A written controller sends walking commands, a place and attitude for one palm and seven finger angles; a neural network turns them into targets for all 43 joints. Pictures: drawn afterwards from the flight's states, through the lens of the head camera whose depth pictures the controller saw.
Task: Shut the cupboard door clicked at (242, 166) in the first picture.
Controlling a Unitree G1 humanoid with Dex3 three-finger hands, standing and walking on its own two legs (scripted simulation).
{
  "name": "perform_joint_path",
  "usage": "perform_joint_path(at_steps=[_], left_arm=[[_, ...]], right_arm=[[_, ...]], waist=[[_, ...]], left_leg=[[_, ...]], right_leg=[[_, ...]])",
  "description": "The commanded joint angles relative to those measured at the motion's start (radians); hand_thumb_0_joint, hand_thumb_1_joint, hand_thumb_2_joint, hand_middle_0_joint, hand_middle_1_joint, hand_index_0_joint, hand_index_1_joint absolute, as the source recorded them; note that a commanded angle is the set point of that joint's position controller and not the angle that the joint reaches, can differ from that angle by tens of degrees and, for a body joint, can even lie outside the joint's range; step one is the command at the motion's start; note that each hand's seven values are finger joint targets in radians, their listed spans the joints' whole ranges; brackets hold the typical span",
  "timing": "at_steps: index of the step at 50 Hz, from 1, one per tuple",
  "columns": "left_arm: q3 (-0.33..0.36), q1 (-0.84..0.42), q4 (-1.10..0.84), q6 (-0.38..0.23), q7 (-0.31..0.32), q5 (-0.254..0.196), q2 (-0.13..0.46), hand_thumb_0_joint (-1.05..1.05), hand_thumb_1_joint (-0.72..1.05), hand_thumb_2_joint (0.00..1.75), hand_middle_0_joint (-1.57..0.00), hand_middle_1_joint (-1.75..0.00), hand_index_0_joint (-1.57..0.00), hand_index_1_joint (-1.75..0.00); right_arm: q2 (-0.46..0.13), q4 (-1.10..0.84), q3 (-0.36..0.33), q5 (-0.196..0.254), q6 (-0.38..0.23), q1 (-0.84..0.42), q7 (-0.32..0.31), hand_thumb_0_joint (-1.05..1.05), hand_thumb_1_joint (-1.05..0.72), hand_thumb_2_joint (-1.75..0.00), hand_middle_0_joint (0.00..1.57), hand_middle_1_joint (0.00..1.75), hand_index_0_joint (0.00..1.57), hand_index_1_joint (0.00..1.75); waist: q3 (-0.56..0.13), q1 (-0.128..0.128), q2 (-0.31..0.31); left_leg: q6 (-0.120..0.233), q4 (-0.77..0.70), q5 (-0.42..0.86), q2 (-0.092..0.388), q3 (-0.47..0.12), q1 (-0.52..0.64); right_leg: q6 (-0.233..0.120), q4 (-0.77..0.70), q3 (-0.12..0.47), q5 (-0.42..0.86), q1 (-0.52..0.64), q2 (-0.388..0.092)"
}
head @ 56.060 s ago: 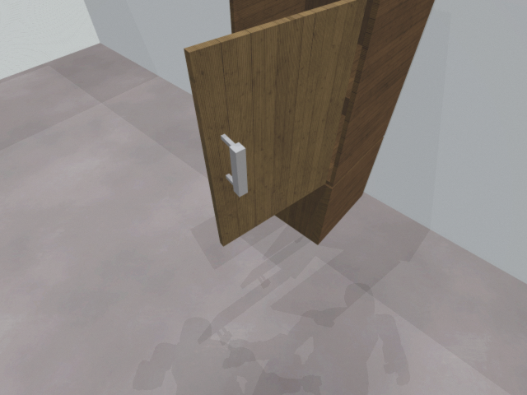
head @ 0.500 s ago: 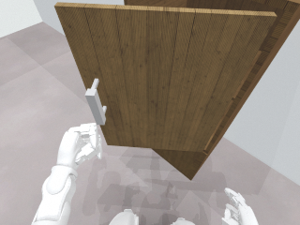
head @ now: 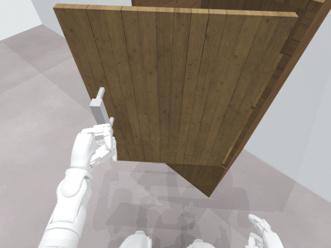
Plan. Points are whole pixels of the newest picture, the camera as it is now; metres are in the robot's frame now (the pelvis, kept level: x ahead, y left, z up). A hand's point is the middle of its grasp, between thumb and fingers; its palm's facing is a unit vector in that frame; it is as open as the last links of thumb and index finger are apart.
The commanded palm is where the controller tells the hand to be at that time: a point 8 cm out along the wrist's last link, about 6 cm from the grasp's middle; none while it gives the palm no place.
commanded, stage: bring the fist close to the handle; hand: left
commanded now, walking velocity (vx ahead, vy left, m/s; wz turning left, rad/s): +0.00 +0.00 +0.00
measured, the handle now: (104, 113) +0.44 +0.19 +0.06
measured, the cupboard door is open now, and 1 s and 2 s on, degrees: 37 29 19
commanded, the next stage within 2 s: push the door shut along its arc in 0.20 s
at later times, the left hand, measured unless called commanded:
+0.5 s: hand (113, 143) +0.35 +0.15 +0.06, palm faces -0.08 -1.00 -0.03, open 3.1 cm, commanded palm +0.34 +0.20 +0.06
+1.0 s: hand (118, 121) +0.41 +0.15 +0.06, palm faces -0.19 -0.98 -0.02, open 3.1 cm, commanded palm +0.41 +0.18 +0.06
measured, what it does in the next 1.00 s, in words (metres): stands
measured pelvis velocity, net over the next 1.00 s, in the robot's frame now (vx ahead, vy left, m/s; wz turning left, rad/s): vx -0.01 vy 0.01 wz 0.01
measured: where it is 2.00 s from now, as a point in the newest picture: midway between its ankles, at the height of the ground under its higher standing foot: outside the picture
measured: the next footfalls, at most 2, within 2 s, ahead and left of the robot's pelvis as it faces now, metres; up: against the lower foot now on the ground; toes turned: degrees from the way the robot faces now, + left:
none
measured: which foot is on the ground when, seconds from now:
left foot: down 0.00-1.00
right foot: down 0.00-1.00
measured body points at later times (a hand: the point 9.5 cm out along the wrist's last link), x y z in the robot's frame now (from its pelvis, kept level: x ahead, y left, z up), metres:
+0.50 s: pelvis -0.01 +0.00 +0.00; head +0.05 +0.00 +0.44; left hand +0.35 +0.20 +0.06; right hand +0.14 -0.25 -0.10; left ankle +0.04 +0.10 -0.67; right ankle +0.01 -0.10 -0.67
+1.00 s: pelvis -0.01 +0.01 -0.01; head +0.06 +0.02 +0.43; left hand +0.42 +0.20 +0.06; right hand +0.08 -0.26 -0.12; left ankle +0.04 +0.10 -0.67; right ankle +0.01 -0.10 -0.67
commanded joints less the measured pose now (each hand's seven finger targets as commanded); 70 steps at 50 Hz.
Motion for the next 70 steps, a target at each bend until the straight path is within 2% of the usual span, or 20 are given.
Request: perform_joint_path(at_steps=[1,4,7,8,10,16,22,24,27,35,41,43,49,55,57,59,63,65,68,70], left_arm=[[0.051,-0.22,-0.198,-0.069,-0.001,-0.022,0.113,0.0,0.9,0.9,-1.3,-1.5,-1.3,-1.5],[0.077,-0.273,-0.16,-0.073,-0.004,-0.024,0.139,0.0,0.9,0.9,-1.3,-1.5,-1.3,-1.5],[0.088,-0.255,-0.189,-0.089,-0.013,-0.025,0.152,0.0,0.9,0.9,-1.3,-1.5,-1.3,-1.5],[0.055,-0.255,-0.192,-0.09,-0.019,-0.027,0.119,0.0,0.9,0.9,-1.3,-1.5,-1.3,-1.5],[0.06,-0.299,-0.171,-0.092,-0.021,-0.03,0.129,0.0,0.9,0.9,-1.3,-1.5,-1.3,-1.5],[0.052,-0.309,-0.145,-0.082,-0.023,-0.028,0.125,0.0,0.9,0.9,-1.3,-1.5,-1.3,-1.5],[0.096,-0.524,-0.049,-0.089,-0.042,-0.017,0.202,0.0,0.9,0.9,-1.3,-1.5,-1.3,-1.5],[0.058,-0.589,-0.015,-0.09,-0.058,-0.018,0.162,0.0,0.9,0.9,-1.3,-1.5,-1.3,-1.5],[0.073,-0.605,0.046,-0.081,-0.08,-0.024,0.181,0.0,0.9,0.9,-1.3,-1.5,-1.3,-1.5],[0.054,-0.756,0.162,-0.09,-0.136,-0.028,0.174,0.0,0.9,0.9,-1.3,-1.5,-1.3,-1.5],[0.026,-0.908,0.266,-0.095,-0.169,-0.023,0.167,0.0,0.9,0.9,-1.3,-1.5,-1.3,-1.5],[0.043,-0.949,0.295,-0.102,-0.178,-0.018,0.195,0.0,0.9,0.9,-1.3,-1.5,-1.3,-1.5],[0.014,-1.079,0.381,-0.117,-0.204,-0.013,0.174,0.0,0.9,0.9,-1.3,-1.5,-1.3,-1.5],[0.068,-1.136,0.466,-0.123,-0.215,-0.006,0.24,0.0,0.9,0.9,-1.3,-1.5,-1.3,-1.5],[0.074,-1.18,0.463,-0.132,-0.22,0.0,0.257,0.0,0.9,0.9,-1.3,-1.5,-1.3,-1.5],[0.038,-1.194,0.463,-0.133,-0.228,0.0,0.213,0.0,0.9,0.9,-1.3,-1.5,-1.3,-1.5],[0.026,-1.268,0.502,-0.123,-0.237,0.004,0.217,0.0,0.9,0.9,-1.3,-1.5,-1.3,-1.5],[0.07,-1.281,0.566,-0.102,-0.227,0.007,0.26,0.0,0.9,0.9,-1.3,-1.5,-1.3,-1.5],[0.101,-1.323,0.553,-0.105,-0.223,0.013,0.296,0.0,0.9,0.9,-1.3,-1.5,-1.3,-1.5],[0.115,-1.308,0.584,-0.1,-0.229,0.017,0.308,0.0,0.9,0.9,-1.3,-1.5,-1.3,-1.5]], right_arm=[[-0.13,-0.144,-0.046,0.008,-0.042,-0.032,-0.004,0.0,-0.9,-0.9,0.2,0.3,0.2,0.3],[-0.131,-0.135,-0.044,0.008,-0.035,-0.035,-0.009,0.0,-0.9,-0.9,0.2,0.3,0.2,0.3],[-0.134,-0.139,-0.048,0.008,-0.037,-0.034,-0.009,0.0,-0.9,-0.9,0.2,0.3,0.2,0.3],[-0.128,-0.141,-0.045,0.009,-0.039,-0.038,-0.008,0.0,-0.9,-0.9,0.2,0.3,0.2,0.3],[-0.132,-0.123,-0.047,0.011,-0.041,-0.027,-0.01,0.0,-0.9,-0.9,0.2,0.3,0.2,0.3],[-0.137,-0.128,-0.046,0.011,-0.042,-0.032,-0.012,0.0,-0.9,-0.9,0.2,0.3,0.2,0.3],[-0.148,-0.094,-0.041,0.012,-0.038,-0.019,-0.027,0.0,-0.9,-0.9,0.2,0.3,0.2,0.3],[-0.144,-0.091,-0.039,0.014,-0.042,-0.018,-0.026,0.0,-0.9,-0.9,0.2,0.3,0.2,0.3],[-0.158,-0.081,-0.046,0.013,-0.046,0.011,-0.022,0.0,-0.9,-0.9,0.2,0.3,0.2,0.3],[-0.167,-0.059,-0.054,0.017,-0.033,0.05,-0.014,0.0,-0.9,-0.9,0.2,0.3,0.2,0.3],[-0.177,-0.032,-0.056,0.019,-0.021,0.074,-0.013,0.0,-0.9,-0.9,0.2,0.3,0.2,0.3],[-0.183,-0.023,-0.057,0.018,-0.019,0.083,-0.014,0.0,-0.9,-0.9,0.2,0.3,0.2,0.3],[-0.187,-0.002,-0.058,0.015,-0.016,0.105,-0.011,0.0,-0.9,-0.9,0.2,0.3,0.2,0.3],[-0.196,0.004,-0.055,0.013,-0.009,0.125,-0.005,0.0,-0.9,-0.9,0.2,0.3,0.2,0.3],[-0.199,0.01,-0.059,0.01,-0.01,0.136,-0.005,0.0,-0.9,-0.9,0.2,0.3,0.2,0.3],[-0.194,0.011,-0.059,0.01,-0.01,0.137,0.0,0.0,-0.9,-0.9,0.2,0.3,0.2,0.3],[-0.203,0.025,-0.057,0.01,-0.008,0.15,-0.001,0.0,-0.9,-0.9,0.2,0.3,0.2,0.3],[-0.21,0.03,-0.056,0.009,-0.004,0.165,-0.003,0.0,-0.9,-0.9,0.2,0.3,0.2,0.3],[-0.207,0.024,-0.052,0.002,-0.01,0.173,0.0,0.0,-0.9,-0.9,0.2,0.3,0.2,0.3],[-0.207,0.022,-0.052,0.0,-0.008,0.183,0.004,0.0,-0.9,-0.9,0.2,0.3,0.2,0.3]], waist=[[-0.27,0.0,-0.036],[-0.243,-0.004,-0.049],[-0.292,0.007,-0.014],[-0.295,0.003,0.006],[-0.272,-0.016,-0.028],[-0.261,-0.01,-0.04],[-0.264,-0.039,-0.033],[-0.289,-0.047,0.018],[-0.348,-0.038,0.021],[-0.346,-0.071,-0.024],[-0.326,-0.103,-0.001],[-0.357,-0.1,0.026],[-0.393,-0.121,0.056],[-0.404,-0.128,0.023],[-0.421,-0.134,0.064],[-0.441,-0.144,0.076],[-0.416,-0.163,0.096],[-0.384,-0.175,0.028],[-0.454,-0.164,0.084],[-0.459,-0.164,0.054]], left_leg=[[-0.009,-0.149,0.161,-0.002,-0.061,0.209],[-0.006,-0.146,0.128,-0.006,-0.055,0.17],[-0.007,-0.141,0.165,-0.003,-0.056,0.205],[-0.007,-0.143,0.165,-0.005,-0.055,0.213],[-0.008,-0.14,0.153,0.002,-0.064,0.212],[-0.007,-0.148,0.113,-0.002,-0.068,0.196],[-0.005,-0.13,0.076,0.001,-0.076,0.172],[-0.009,-0.128,0.082,0.001,-0.079,0.201],[-0.014,-0.126,0.126,0.005,-0.096,0.241],[-0.007,-0.103,0.155,0.005,-0.096,0.225],[-0.007,-0.103,0.108,0.009,-0.118,0.228],[-0.009,-0.098,0.126,0.01,-0.127,0.25],[-0.01,-0.088,0.125,0.012,-0.147,0.278],[-0.006,-0.072,0.112,0.011,-0.145,0.228],[-0.006,-0.061,0.13,0.013,-0.152,0.25],[-0.009,-0.061,0.141,0.017,-0.157,0.283],[-0.011,-0.058,0.126,0.022,-0.173,0.288],[-0.005,-0.056,0.086,0.023,-0.169,0.223],[-0.004,-0.035,0.127,0.015,-0.161,0.234],[-0.002,-0.024,0.144,0.016,-0.155,0.21]], right_leg=[[0.008,-0.16,0.052,0.24,0.088,-0.003],[0.011,-0.173,0.069,0.208,0.091,-0.007],[0.006,-0.159,0.067,0.246,0.105,-0.004],[0.007,-0.158,0.065,0.249,0.099,-0.006],[0.009,-0.159,0.057,0.235,0.072,-0.002],[0.009,-0.169,0.061,0.187,0.065,-0.005],[0.008,-0.163,0.07,0.146,0.029,-0.005],[0.006,-0.154,0.065,0.154,0.007,-0.006],[-0.001,-0.137,0.051,0.19,0.006,0.0],[0.004,-0.132,0.052,0.225,-0.022,-0.003],[0.0,-0.13,0.04,0.16,-0.099,0.001],[-0.005,-0.118,0.038,0.166,-0.114,0.001],[-0.009,-0.101,0.031,0.149,-0.176,0.004],[-0.009,-0.093,0.037,0.136,-0.171,0.009],[-0.013,-0.08,0.035,0.145,-0.199,0.01],[-0.01,-0.08,0.032,0.15,-0.22,0.011],[-0.013,-0.07,0.025,0.138,-0.276,0.012],[-0.01,-0.075,0.027,0.116,-0.268,0.015],[-0.013,-0.061,0.034,0.131,-0.254,0.014],[-0.011,-0.059,0.036,0.141,-0.235,0.016]])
